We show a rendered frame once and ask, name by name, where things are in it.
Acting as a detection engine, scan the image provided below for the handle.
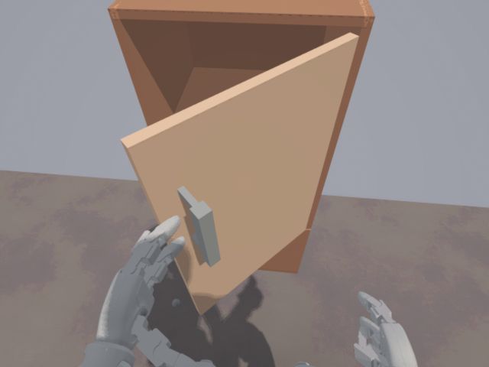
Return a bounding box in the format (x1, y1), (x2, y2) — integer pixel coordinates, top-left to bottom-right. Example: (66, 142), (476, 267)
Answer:
(177, 186), (221, 267)

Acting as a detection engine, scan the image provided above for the cupboard door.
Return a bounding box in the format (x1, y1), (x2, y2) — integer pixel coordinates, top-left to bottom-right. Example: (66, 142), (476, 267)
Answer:
(120, 32), (359, 316)

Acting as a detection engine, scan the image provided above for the robot left hand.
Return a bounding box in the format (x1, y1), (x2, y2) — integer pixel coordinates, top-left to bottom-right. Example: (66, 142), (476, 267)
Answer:
(96, 216), (200, 367)

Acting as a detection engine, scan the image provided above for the robot left forearm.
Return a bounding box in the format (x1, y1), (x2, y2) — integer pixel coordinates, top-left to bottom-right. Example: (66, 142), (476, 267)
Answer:
(79, 341), (135, 367)

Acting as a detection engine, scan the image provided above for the robot right hand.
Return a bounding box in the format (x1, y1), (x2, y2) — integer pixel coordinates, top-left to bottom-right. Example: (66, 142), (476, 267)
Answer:
(354, 291), (418, 367)

